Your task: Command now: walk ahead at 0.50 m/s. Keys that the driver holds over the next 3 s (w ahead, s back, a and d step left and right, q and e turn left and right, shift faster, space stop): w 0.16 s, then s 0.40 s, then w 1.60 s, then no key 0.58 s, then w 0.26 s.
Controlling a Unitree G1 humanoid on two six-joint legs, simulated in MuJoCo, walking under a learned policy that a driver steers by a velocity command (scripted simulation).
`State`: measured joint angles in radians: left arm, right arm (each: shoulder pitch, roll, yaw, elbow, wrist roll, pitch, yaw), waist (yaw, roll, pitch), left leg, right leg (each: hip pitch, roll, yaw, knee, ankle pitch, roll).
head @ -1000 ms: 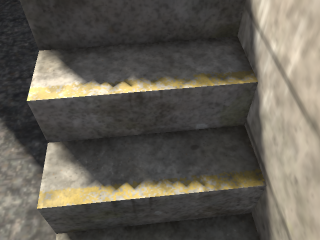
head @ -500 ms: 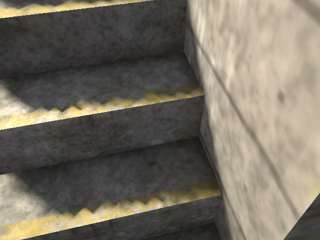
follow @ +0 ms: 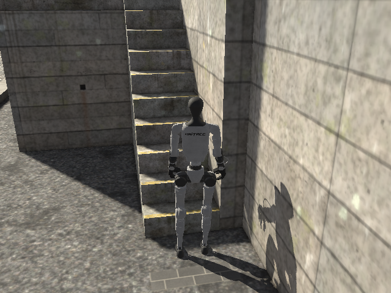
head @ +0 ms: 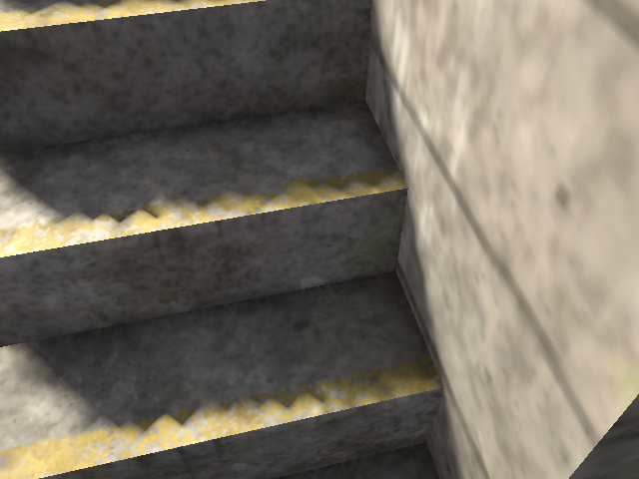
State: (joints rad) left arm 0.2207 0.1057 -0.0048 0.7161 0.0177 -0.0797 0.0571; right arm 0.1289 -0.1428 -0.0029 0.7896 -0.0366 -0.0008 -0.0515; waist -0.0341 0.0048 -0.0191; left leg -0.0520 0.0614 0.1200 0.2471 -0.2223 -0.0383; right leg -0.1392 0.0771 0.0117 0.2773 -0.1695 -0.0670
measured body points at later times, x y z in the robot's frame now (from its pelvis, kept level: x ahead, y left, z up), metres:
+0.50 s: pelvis -0.02 +0.01 -0.01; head +0.01 +0.02 +0.44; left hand +0.10 +0.24 -0.13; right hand +0.08 -0.23 -0.14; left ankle -0.06 +0.13 -0.75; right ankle -0.02 -0.08 -0.75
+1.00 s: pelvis -0.01 +0.03 +0.00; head -0.01 +0.03 +0.45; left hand +0.05 +0.24 -0.14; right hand +0.03 -0.20 -0.15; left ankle -0.06 +0.13 -0.75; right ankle -0.02 -0.08 -0.75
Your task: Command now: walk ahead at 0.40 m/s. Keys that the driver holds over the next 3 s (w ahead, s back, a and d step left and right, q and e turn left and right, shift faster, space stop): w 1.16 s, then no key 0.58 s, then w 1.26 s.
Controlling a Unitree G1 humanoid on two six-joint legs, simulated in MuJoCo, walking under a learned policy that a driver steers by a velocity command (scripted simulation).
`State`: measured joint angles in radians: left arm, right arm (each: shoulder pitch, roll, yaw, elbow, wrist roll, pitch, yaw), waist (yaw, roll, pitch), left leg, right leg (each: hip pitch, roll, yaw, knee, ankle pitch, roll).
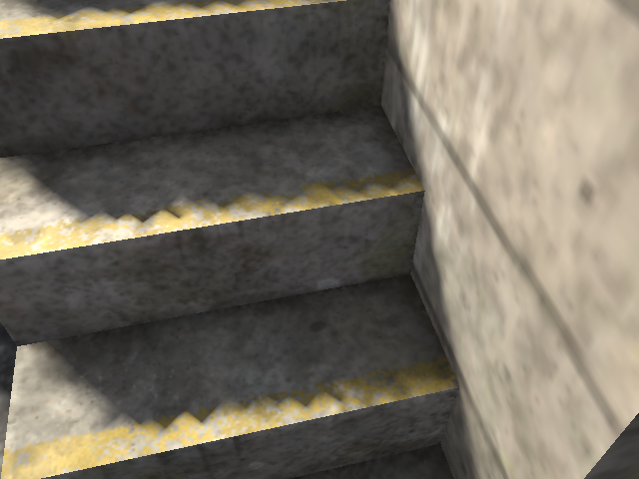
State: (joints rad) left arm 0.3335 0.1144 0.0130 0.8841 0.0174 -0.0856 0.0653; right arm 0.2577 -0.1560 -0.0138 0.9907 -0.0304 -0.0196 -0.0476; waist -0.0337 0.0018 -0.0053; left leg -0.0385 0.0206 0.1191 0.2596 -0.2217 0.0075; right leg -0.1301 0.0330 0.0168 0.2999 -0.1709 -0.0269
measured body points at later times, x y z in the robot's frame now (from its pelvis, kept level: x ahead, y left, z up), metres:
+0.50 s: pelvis +0.01 +0.01 +0.00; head +0.02 +0.02 +0.45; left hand +0.13 +0.22 -0.13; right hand +0.12 -0.22 -0.13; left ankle -0.05 +0.11 -0.75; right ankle -0.01 -0.10 -0.75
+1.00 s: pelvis +0.00 +0.01 +0.00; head +0.01 +0.02 +0.45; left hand +0.10 +0.23 -0.13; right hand +0.12 -0.21 -0.13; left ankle -0.05 +0.11 -0.75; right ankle -0.01 -0.11 -0.75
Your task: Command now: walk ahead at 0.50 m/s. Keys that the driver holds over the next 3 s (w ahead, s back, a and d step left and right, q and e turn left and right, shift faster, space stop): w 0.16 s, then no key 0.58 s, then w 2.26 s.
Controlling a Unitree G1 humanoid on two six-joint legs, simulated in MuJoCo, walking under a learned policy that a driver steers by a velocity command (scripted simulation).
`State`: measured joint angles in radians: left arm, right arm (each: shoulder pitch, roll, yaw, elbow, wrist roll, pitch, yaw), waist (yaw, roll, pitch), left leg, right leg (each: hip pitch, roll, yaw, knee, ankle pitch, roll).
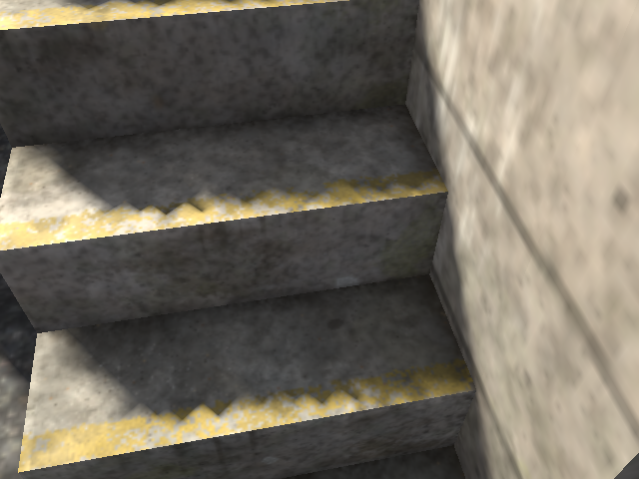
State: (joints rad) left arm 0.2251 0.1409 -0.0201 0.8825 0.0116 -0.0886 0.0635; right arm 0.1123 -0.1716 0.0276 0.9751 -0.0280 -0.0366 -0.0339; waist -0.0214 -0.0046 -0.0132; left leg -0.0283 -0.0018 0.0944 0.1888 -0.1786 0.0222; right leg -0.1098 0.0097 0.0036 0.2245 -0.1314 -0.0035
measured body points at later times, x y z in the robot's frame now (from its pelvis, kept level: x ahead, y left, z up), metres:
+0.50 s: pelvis -0.01 +0.00 +0.00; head +0.00 +0.00 +0.45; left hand +0.05 +0.22 -0.15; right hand +0.06 -0.24 -0.15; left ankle -0.05 +0.10 -0.75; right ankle -0.01 -0.12 -0.75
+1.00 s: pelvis -0.01 +0.01 +0.00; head +0.00 +0.01 +0.45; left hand +0.01 +0.22 -0.15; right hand +0.04 -0.22 -0.16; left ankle -0.05 +0.10 -0.75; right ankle -0.01 -0.12 -0.75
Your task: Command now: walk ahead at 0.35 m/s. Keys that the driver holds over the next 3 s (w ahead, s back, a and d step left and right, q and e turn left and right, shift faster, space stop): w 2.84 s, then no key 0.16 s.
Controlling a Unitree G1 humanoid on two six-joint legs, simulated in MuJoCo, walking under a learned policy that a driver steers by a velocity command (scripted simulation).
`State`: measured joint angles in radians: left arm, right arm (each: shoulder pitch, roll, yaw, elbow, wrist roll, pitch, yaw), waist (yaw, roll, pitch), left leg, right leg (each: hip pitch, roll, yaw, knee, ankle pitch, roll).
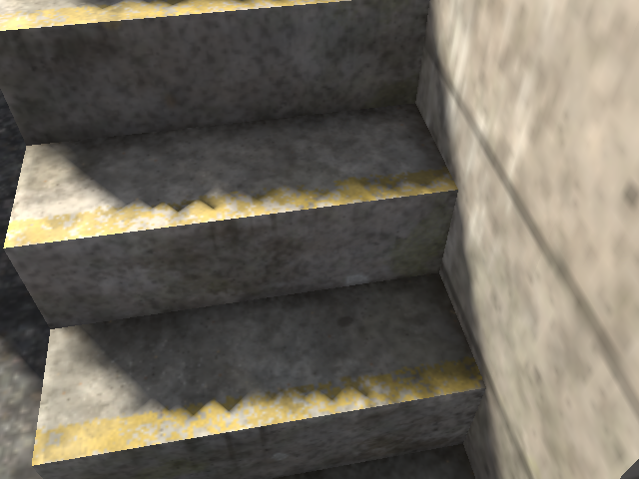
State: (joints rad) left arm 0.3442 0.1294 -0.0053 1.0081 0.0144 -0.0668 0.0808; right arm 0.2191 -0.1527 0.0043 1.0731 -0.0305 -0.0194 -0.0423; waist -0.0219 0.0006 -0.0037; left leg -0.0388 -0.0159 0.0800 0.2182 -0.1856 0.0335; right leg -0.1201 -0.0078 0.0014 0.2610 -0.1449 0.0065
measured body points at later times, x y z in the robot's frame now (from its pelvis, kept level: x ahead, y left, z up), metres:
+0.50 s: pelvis +0.01 +0.00 +0.00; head +0.02 +0.01 +0.45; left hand +0.11 +0.22 -0.14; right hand +0.13 -0.22 -0.13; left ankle -0.04 +0.09 -0.75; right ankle +0.00 -0.12 -0.75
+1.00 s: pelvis +0.00 +0.00 +0.00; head +0.02 +0.00 +0.45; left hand +0.11 +0.22 -0.13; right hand +0.13 -0.23 -0.13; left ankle -0.04 +0.09 -0.75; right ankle +0.00 -0.13 -0.75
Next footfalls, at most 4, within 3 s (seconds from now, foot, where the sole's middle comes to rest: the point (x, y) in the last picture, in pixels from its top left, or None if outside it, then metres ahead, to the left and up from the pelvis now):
none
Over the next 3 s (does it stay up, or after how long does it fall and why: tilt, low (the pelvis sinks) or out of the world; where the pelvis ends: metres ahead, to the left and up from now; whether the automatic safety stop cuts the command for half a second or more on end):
stays up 0.01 -0.01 0.00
